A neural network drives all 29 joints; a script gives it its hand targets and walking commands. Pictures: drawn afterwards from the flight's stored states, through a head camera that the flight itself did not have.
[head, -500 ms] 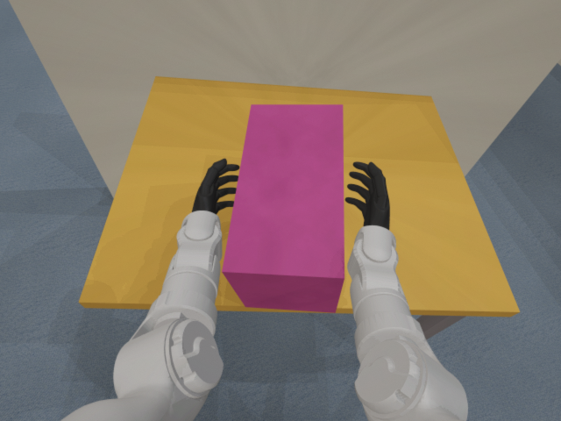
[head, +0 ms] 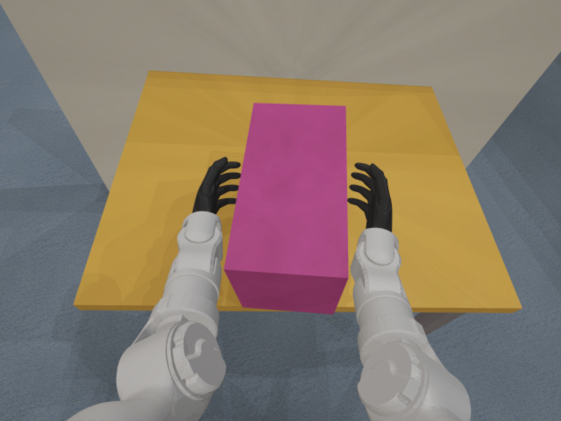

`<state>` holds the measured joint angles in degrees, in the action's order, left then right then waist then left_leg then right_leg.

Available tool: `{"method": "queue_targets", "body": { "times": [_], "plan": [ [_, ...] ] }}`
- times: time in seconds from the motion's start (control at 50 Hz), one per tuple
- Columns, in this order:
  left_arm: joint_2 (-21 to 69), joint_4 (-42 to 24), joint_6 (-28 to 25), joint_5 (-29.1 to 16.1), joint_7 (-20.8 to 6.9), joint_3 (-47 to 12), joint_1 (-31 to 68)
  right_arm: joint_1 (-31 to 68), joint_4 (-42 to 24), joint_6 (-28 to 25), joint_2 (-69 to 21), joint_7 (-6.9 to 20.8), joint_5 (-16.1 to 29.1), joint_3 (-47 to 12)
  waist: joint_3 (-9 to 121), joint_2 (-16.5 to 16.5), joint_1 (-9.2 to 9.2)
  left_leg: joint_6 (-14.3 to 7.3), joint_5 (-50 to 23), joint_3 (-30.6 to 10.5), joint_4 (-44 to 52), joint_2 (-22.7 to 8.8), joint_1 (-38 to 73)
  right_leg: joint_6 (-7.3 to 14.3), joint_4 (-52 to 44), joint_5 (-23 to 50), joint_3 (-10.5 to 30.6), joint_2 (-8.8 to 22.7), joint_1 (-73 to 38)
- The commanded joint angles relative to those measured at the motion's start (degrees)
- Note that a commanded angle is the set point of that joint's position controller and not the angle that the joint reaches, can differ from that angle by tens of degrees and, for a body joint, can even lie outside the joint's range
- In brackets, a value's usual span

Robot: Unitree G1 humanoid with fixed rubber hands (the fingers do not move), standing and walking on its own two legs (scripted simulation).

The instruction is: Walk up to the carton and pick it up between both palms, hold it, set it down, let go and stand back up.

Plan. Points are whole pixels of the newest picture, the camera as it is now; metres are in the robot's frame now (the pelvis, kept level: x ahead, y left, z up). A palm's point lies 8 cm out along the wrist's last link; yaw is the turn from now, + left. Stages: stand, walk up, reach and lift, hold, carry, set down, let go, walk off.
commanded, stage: set down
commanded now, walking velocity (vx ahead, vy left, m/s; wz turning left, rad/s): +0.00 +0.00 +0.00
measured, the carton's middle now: (293, 208) +0.46 +0.01 -0.03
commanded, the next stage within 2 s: none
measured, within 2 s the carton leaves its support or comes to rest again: rests again in 0.70 s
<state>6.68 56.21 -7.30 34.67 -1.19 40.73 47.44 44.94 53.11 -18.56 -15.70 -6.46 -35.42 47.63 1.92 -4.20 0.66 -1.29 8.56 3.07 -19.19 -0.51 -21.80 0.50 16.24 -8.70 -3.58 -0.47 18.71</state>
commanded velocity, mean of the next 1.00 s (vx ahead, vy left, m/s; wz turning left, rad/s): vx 0.00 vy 0.00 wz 0.00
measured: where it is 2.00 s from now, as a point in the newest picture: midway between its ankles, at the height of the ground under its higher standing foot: outside the picture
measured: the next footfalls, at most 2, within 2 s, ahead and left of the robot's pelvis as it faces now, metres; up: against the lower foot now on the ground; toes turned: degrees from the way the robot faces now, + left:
none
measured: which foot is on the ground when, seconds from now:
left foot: down 0.00-1.00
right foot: down 0.00-1.00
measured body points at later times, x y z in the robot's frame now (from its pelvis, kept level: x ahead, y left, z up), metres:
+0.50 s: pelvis -0.01 +0.00 +0.00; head +0.08 +0.04 +0.44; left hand +0.43 +0.14 +0.02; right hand +0.41 -0.11 +0.04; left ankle +0.00 +0.10 -0.75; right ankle -0.02 -0.11 -0.75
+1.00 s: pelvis -0.01 +0.00 -0.01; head +0.10 +0.04 +0.43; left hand +0.44 +0.13 +0.01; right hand +0.41 -0.13 +0.02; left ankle +0.00 +0.10 -0.75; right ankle -0.02 -0.11 -0.75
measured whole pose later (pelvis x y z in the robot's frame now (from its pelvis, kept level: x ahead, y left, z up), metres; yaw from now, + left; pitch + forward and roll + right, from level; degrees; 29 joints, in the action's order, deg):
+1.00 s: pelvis -0.01 +0.00 -0.01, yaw -2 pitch +16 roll -1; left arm 5.7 60.9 -14.4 35.8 -0.1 43.5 50.6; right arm 45.7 53.7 -19.7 -14.1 -4.9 -35.4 47.8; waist 3.8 -4.3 -0.3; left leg -1.6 10.3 4.5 -24.9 -1.3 -30.6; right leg 0.6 22.4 -10.2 -2.3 -0.8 28.3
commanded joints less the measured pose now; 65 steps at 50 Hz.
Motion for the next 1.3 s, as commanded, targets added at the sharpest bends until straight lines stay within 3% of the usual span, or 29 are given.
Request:
{"method": "queue_targets", "body": {
  "times": [0.0,0.66,0.9,1.0,1.06,1.08,1.12,1.18,1.24,1.28],
  "plan": [
    [21.6,1.4,-4.1,1.0,-4.3,-10.2,24.6,20.9,7.7,-2.2,-26.8,7.4,-4.4,-15.8,29.4,3.4,1.39,0.1,-21.8,4.0,-1.7,-0.6,6.9,-2.3,4.2,21.6,-1.8,0.9,-18.0],
    [18.7,3.4,-5.6,3.2,-3.6,-5.8,22.9,19.2,7.8,-1.1,-25.0,8.5,-5.6,-12.9,29.0,3.3,1.65,-0.7,-22.3,3.6,-4.8,-0.6,5.6,-1.7,5.5,16.0,-1.1,0.5,-10.2],
    [14.9,6.1,-8.3,2.9,-2.0,-4.9,23.3,19.6,8.4,-2.1,-23.4,8.3,-4.7,-14.2,32.1,3.8,2.84,-1.1,-23.0,3.6,-7.3,-0.4,1.4,-1.7,8.7,18.6,0.2,0.8,-9.6],
    [9.5,7.3,-9.2,1.9,-0.7,-4.3,23.3,18.7,9.0,-1.7,-18.5,7.5,-3.0,-14.4,32.6,4.0,3.09,-1.1,-22.1,3.6,-7.9,-0.4,0.4,-1.7,9.6,18.0,1.0,0.8,-9.0],
    [-4.4,7.1,-9.9,-1.5,2.5,-2.7,23.0,17.4,8.4,-1.3,-3.4,5.0,1.6,-13.2,35.2,4.4,3.02,-0.5,-23.2,3.5,-8.7,-0.4,1.9,-1.9,10.0,17.9,1.7,0.2,-7.9],
    [-11.6,6.9,-10.3,-4.3,4.5,-2.8,23.1,17.5,8.2,-1.1,4.3,3.2,5.4,-13.9,36.5,4.5,2.95,-0.3,-23.7,3.5,-9.2,-0.2,1.6,-1.9,10.2,18.4,2.3,-0.2,-7.9],
    [-14.8,8.5,-10.4,-11.4,6.7,-9.1,25.7,20.9,9.5,-0.5,6.9,0.6,13.4,-20.6,37.7,5.0,2.17,-0.3,-23.0,2.9,-10.1,-0.2,-0.5,-1.7,10.4,19.3,2.9,-0.8,-6.4],
    [-17.9,14.0,-12.3,-19.5,7.0,-15.0,29.5,24.2,9.7,-1.0,8.3,-1.3,19.7,-25.9,42.8,4.1,1.6,-0.3,-18.6,2.3,-12.7,0.2,-7.2,-1.9,13.3,21.0,4.1,0.0,-5.7],
    [-21.4,17.8,-14.3,-25.7,7.0,-20.9,33.4,26.9,10.2,-1.3,13.2,-1.8,24.4,-27.8,49.4,6.4,0.86,1.5,-17.9,1.5,-15.2,-0.1,-5.9,-1.5,15.7,19.6,3.3,-0.3,-2.2],
    [-22.8,20.5,-14.7,-29.7,7.1,-25.3,36.0,28.8,11.2,-0.9,17.1,-1.7,27.3,-28.7,51.5,8.5,0.21,3.0,-19.3,0.6,-17.1,-0.8,-0.8,-0.5,15.4,14.4,2.0,-1.1,5.6]
  ]
}}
